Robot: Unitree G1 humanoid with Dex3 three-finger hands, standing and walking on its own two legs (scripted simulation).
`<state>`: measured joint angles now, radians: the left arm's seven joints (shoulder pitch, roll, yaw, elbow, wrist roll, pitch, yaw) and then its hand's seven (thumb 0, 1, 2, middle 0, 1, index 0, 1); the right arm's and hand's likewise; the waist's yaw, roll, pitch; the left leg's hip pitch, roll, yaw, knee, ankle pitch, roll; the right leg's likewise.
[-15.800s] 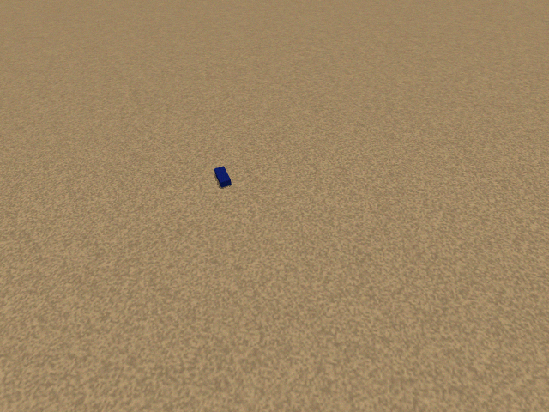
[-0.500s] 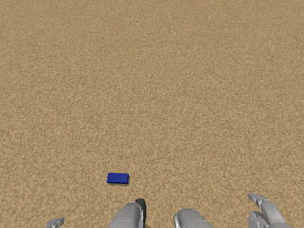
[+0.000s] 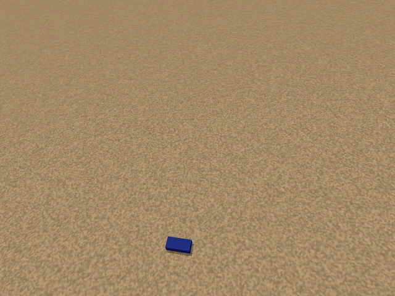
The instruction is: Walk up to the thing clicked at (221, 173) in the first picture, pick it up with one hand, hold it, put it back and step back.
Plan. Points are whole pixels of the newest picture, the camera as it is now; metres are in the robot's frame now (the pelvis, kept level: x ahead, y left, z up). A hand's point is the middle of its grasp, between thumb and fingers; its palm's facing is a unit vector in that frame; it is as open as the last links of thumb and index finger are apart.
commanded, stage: walk up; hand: left
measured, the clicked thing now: (178, 244) +0.52 +0.20 -0.76
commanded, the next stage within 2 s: none
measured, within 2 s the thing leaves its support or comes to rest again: neither
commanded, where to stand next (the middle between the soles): +0.12 -0.01 m, yaw -3 degrees
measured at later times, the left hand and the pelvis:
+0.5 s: hand out of the picture +0.11 +0.27 -0.16, palm faces -0.05 -0.92 -0.39, open 7.3 cm; pelvis +0.06 -0.01 -0.02, yaw -2 degrees
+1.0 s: hand out of the picture +0.16 +0.35 -0.20, palm faces -0.04 -0.88 -0.47, open 7.4 cm; pelvis +0.05 +0.05 -0.05, yaw -2 degrees
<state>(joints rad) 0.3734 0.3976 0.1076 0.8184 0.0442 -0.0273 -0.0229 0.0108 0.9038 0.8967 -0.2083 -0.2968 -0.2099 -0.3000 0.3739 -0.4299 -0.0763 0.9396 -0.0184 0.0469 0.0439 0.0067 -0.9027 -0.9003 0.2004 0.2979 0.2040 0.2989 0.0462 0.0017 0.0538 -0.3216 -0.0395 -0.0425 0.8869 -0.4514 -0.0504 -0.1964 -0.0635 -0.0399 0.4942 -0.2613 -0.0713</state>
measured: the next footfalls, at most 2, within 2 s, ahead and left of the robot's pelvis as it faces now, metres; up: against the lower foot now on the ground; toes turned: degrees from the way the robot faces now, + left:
left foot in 0.10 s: +0.06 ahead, +0.15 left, +0.00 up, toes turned +1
right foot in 0.50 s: +0.19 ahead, -0.17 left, +0.00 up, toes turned -3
